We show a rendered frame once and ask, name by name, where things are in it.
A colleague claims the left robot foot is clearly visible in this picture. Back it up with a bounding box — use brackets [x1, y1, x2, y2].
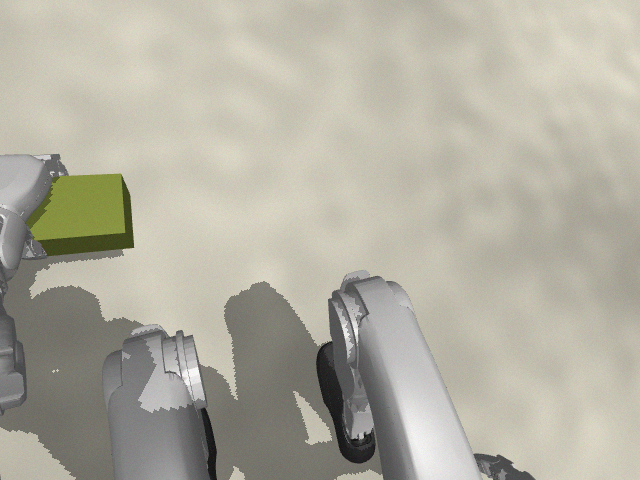
[201, 408, 217, 480]

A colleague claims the right robot foot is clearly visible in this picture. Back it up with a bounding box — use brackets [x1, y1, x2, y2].
[316, 342, 375, 464]

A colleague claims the left robot arm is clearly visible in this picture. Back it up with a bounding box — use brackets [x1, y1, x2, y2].
[0, 207, 27, 480]

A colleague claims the carton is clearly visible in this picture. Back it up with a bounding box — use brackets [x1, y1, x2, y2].
[25, 174, 134, 256]

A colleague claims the right robot hand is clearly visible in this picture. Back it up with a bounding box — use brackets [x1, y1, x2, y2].
[474, 454, 536, 480]

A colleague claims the left robot hand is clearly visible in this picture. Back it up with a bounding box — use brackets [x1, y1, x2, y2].
[0, 154, 69, 260]

